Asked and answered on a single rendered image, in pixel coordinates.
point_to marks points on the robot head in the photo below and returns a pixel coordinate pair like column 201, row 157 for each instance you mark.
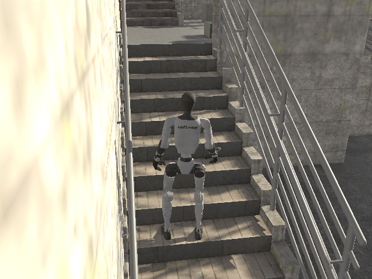
column 188, row 101

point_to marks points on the left robot upper arm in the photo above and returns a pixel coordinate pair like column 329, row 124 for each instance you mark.
column 166, row 131

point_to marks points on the robot right hand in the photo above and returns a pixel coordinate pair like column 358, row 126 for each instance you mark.
column 214, row 159

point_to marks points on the left robot foot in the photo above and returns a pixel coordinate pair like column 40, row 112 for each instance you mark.
column 167, row 235

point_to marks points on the robot left hand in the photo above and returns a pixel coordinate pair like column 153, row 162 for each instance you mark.
column 155, row 164

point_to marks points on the left robot forearm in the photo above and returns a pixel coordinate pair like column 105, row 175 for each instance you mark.
column 159, row 153

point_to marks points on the right robot forearm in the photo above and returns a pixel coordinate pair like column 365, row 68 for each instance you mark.
column 213, row 152

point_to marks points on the right robot upper arm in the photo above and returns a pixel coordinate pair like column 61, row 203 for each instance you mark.
column 205, row 123

